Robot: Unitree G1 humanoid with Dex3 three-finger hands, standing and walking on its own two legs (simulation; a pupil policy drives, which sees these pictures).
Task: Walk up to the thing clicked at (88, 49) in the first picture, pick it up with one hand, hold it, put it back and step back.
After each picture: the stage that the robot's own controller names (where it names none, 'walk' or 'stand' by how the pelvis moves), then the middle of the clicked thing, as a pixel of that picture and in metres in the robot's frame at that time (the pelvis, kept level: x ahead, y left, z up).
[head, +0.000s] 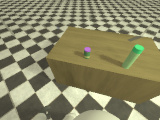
stand; (87, 53) +0.68 +0.06 -0.10
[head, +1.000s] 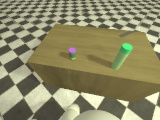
rise first; (72, 54) +0.57 +0.22 -0.07
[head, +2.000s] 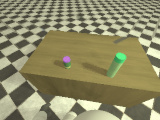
stand; (67, 62) +0.50 +0.24 -0.10
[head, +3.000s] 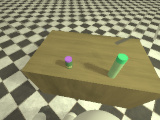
stand; (68, 62) +0.51 +0.22 -0.10
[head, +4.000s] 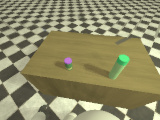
stand; (68, 64) +0.49 +0.22 -0.10
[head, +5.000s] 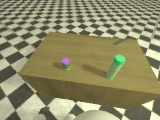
stand; (66, 64) +0.49 +0.24 -0.10
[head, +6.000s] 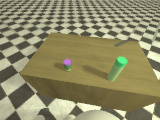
stand; (67, 65) +0.48 +0.22 -0.10
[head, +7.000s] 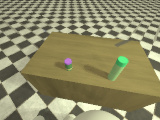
stand; (68, 64) +0.49 +0.22 -0.10
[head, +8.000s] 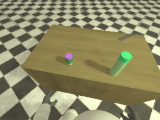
rise first; (69, 59) +0.51 +0.22 -0.09
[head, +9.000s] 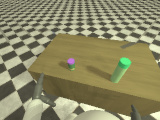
rise first; (71, 64) +0.50 +0.23 -0.09
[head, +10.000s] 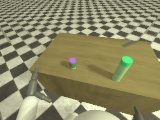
go down; (72, 64) +0.50 +0.22 -0.09
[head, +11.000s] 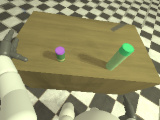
go down; (60, 54) +0.49 +0.21 -0.04
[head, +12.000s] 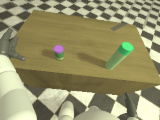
approach; (59, 53) +0.50 +0.22 -0.03
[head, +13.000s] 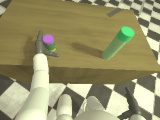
close in; (50, 44) +0.52 +0.24 +0.01
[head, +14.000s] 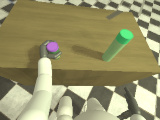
lift; (54, 51) +0.48 +0.21 +0.01
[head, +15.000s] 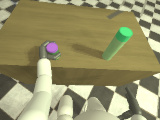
lift; (54, 52) +0.47 +0.21 +0.01
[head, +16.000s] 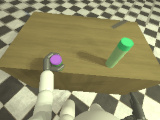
lift; (57, 63) +0.39 +0.21 +0.02
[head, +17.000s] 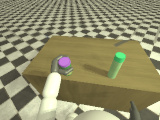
hold; (66, 67) +0.33 +0.17 +0.13
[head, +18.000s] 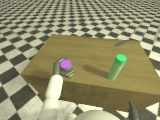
hold; (67, 69) +0.33 +0.17 +0.09
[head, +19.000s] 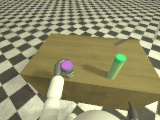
crouch; (68, 70) +0.33 +0.16 +0.08
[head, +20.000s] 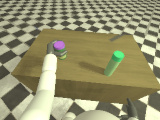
crouch; (60, 50) +0.45 +0.21 +0.11
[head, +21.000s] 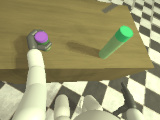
lower; (43, 42) +0.52 +0.24 +0.00
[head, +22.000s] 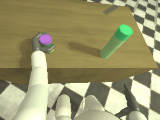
lower; (47, 44) +0.51 +0.23 +0.01
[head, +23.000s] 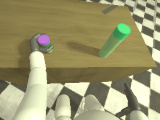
lower; (46, 45) +0.51 +0.23 +0.01
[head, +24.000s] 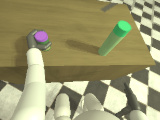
lower; (43, 42) +0.53 +0.24 +0.02
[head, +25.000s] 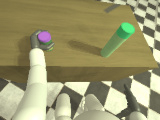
loosen; (46, 42) +0.52 +0.23 +0.02
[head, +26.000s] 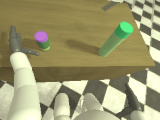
withdraw; (43, 42) +0.51 +0.24 +0.02
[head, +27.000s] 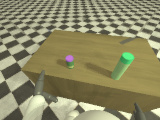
sink last; (70, 62) +0.49 +0.22 -0.05
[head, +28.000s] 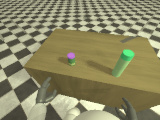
stand; (71, 59) +0.52 +0.22 -0.05
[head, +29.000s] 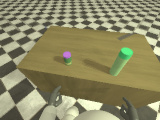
stand; (67, 58) +0.50 +0.23 -0.03
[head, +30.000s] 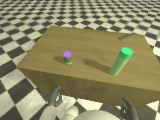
stand; (67, 58) +0.51 +0.23 -0.03
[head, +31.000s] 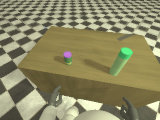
stand; (68, 58) +0.51 +0.23 -0.03
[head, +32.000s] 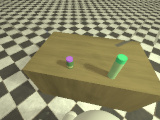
stand; (69, 62) +0.52 +0.22 -0.09
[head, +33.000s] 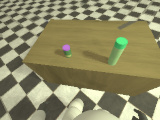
walk; (67, 51) +0.56 +0.26 -0.07
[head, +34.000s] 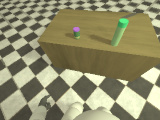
walk; (76, 33) +0.81 +0.22 -0.07
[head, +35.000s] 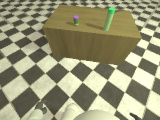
walk; (76, 21) +1.13 +0.28 -0.07
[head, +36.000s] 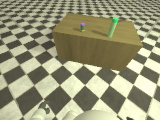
stand; (82, 27) +1.19 +0.21 -0.09
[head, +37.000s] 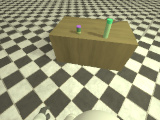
stand; (78, 29) +1.18 +0.24 -0.10
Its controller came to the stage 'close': yes
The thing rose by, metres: 0.21
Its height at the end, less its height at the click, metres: +0.00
